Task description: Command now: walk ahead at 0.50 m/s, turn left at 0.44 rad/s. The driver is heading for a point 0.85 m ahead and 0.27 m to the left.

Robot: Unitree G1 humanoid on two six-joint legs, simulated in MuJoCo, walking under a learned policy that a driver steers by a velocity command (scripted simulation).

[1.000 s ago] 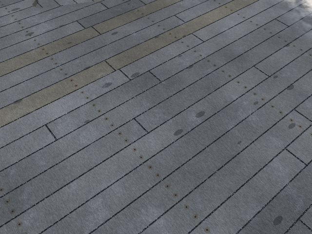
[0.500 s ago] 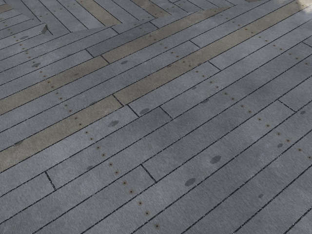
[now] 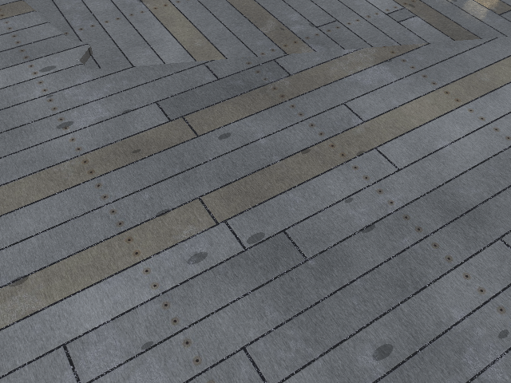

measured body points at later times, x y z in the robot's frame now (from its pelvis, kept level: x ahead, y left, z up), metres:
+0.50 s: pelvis +0.25 -0.05 +0.00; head +0.30 -0.05 +0.44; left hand +0.28 +0.24 -0.11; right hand +0.41 -0.30 -0.14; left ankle +0.20 +0.06 -0.66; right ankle +0.30 -0.13 -0.75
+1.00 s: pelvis +0.32 -0.01 +0.00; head +0.33 +0.00 +0.44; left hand +0.28 +0.28 -0.12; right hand +0.56 -0.19 -0.11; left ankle +0.33 +0.08 -0.75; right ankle +0.39 -0.14 -0.70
